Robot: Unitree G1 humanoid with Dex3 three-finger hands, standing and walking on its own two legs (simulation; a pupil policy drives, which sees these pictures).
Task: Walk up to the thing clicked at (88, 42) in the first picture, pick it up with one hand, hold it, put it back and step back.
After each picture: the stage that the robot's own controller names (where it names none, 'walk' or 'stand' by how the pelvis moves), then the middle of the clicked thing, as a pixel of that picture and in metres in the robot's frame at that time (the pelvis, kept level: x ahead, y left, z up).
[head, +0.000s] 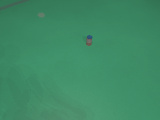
stand; (89, 40) +1.50 -0.15 -0.72
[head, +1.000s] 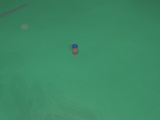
walk; (75, 49) +1.38 +0.11 -0.70
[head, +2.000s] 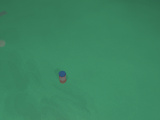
walk; (62, 77) +0.92 +0.19 -0.71
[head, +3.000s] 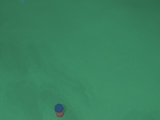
walk; (59, 110) +0.54 +0.16 -0.69
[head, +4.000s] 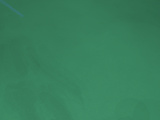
stand; out of the picture +0.39 +0.14 -0.71
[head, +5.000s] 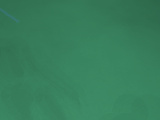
stand; out of the picture +0.36 +0.14 -0.72
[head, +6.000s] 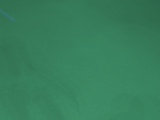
stand; out of the picture +0.37 +0.15 -0.73
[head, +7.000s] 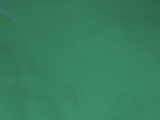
stand; out of the picture +0.37 +0.15 -0.73
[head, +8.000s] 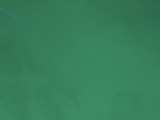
stand; out of the picture +0.37 +0.15 -0.73
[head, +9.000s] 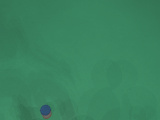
go down; (46, 112) +0.40 +0.16 -0.62
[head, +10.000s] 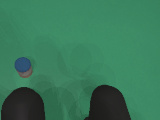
go down; (24, 68) +0.45 +0.20 -0.31
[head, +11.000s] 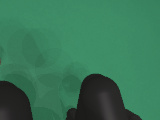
close in; out of the picture +0.43 +0.23 -0.25
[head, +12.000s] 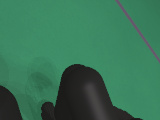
close; out of the picture +0.43 +0.26 -0.22
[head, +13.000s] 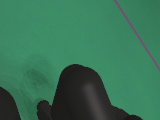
close; out of the picture +0.42 +0.26 -0.23
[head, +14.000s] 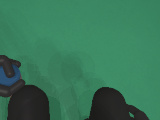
lift; (11, 81) +0.33 +0.23 -0.09
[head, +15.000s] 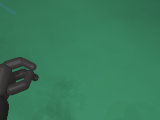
go down; out of the picture +0.35 +0.12 -0.68
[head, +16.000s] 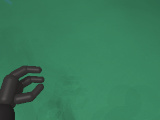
close; out of the picture +0.35 +0.13 -0.70
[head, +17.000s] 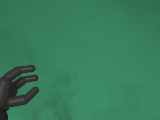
stand; out of the picture +0.34 +0.12 -0.69
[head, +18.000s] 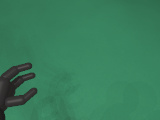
stand; out of the picture +0.35 +0.13 -0.68
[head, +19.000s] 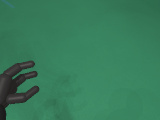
stand; out of the picture +0.33 +0.12 -0.70
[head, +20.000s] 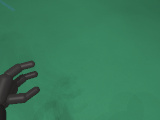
stand; out of the picture +0.33 +0.11 -0.70
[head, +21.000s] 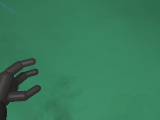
stand; out of the picture +0.32 +0.10 -0.70
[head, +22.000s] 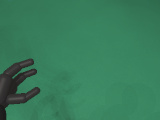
stand; out of the picture +0.32 +0.10 -0.68
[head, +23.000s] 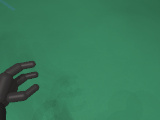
stand; out of the picture +0.31 +0.09 -0.70
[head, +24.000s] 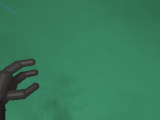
stand; out of the picture +0.29 +0.08 -0.71
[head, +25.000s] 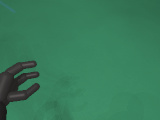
stand; out of the picture +0.29 +0.08 -0.71
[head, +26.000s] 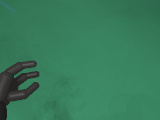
stand; out of the picture +0.28 +0.06 -0.71
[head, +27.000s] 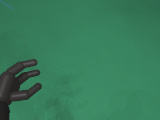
stand; out of the picture +0.27 +0.06 -0.70
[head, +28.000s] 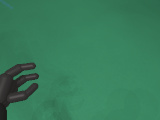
stand; out of the picture +0.27 +0.06 -0.70
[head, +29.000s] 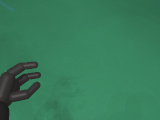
stand; out of the picture +0.27 +0.05 -0.70
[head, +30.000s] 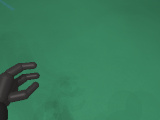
stand; out of the picture +0.27 +0.05 -0.70
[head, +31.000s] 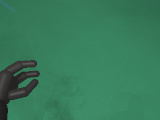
stand; out of the picture +0.27 +0.06 -0.70
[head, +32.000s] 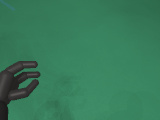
stand; out of the picture +0.27 +0.06 -0.70
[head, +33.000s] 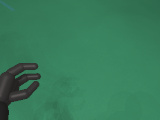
stand; out of the picture +0.27 +0.06 -0.70
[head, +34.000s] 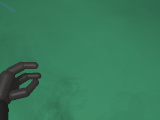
stand; out of the picture +0.27 +0.06 -0.71
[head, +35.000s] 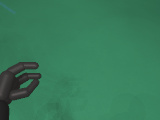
stand; out of the picture +0.26 +0.06 -0.71
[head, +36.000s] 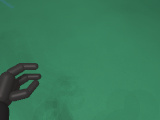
stand; out of the picture +0.27 +0.05 -0.70
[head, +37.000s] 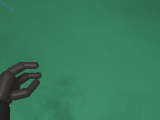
close; out of the picture +0.26 +0.05 -0.70
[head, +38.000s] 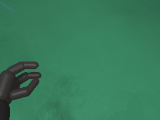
close; out of the picture +0.25 +0.04 -0.70
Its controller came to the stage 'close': yes
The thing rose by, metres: 0.22
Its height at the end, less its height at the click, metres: -0.02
